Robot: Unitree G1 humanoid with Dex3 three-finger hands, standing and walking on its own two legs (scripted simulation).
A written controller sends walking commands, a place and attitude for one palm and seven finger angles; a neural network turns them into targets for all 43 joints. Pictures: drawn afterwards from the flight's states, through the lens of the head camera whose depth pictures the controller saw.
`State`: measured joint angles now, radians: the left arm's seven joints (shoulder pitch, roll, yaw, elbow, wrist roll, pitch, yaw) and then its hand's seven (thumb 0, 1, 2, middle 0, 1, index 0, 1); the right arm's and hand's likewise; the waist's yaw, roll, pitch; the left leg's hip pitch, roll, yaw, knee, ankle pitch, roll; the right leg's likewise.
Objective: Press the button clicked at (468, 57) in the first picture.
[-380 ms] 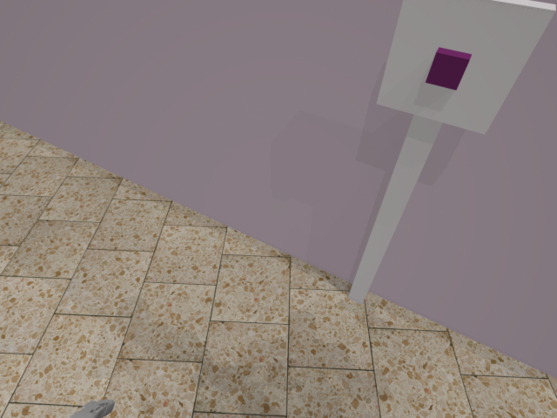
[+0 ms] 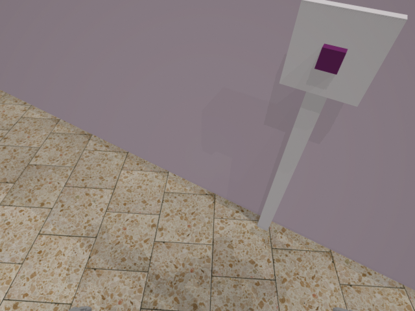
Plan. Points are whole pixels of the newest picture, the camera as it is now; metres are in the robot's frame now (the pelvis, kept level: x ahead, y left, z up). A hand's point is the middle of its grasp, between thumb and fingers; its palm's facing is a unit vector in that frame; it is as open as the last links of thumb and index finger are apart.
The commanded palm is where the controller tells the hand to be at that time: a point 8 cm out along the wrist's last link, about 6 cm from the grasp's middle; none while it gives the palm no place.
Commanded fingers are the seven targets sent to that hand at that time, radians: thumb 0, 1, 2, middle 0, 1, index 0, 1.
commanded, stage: stand and wait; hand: left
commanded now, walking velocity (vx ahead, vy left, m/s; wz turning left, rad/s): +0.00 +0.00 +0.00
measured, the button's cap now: (330, 58) +0.65 -0.25 +0.20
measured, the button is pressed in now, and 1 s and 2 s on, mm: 0 0 0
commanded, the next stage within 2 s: look at it before walking up in 0.50 s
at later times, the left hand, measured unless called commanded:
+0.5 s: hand out of the picture +0.06 +0.24 -0.15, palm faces -0.03 -0.94 -0.34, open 7.4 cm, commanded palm none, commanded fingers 0.00 0.90 0.90 -0.20 -0.30 -0.20 -0.30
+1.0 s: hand out of the picture +0.05 +0.24 -0.15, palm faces -0.04 -0.94 -0.33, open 7.4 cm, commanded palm none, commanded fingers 0.00 0.90 0.90 -0.20 -0.30 -0.20 -0.30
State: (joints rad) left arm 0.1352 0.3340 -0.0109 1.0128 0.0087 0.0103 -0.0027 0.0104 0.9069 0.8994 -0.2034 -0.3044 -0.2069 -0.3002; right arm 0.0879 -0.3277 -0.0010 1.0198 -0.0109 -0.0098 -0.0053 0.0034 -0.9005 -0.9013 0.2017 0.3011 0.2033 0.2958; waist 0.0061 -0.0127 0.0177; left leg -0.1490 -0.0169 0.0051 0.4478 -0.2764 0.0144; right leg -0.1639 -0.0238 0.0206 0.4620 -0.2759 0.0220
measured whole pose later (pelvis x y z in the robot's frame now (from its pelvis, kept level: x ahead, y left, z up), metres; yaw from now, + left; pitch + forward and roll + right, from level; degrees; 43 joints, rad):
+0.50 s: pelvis -0.02 -0.01 +0.00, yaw +0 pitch -2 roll +0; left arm 0.13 0.34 -0.01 1.08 0.01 0.00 -0.01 0.01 0.91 0.90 -0.20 -0.30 -0.21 -0.30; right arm 0.13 -0.34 0.00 1.11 -0.01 -0.01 0.00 0.00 -0.90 -0.90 0.20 0.30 0.20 0.30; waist 0.00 0.00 0.03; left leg -0.13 -0.01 0.01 0.38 -0.22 0.00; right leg -0.15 -0.01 0.02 0.40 -0.22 0.01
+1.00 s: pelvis -0.02 -0.01 +0.01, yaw +0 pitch -2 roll +0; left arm 0.14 0.34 -0.01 1.10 0.01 0.00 -0.01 0.01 0.91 0.90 -0.20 -0.30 -0.21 -0.30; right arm 0.12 -0.34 0.00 1.12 0.00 -0.01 0.00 0.00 -0.90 -0.90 0.20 0.30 0.20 0.30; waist 0.00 0.00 0.03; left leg -0.13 0.00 0.01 0.36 -0.20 0.00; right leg -0.15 -0.01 0.02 0.38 -0.20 0.01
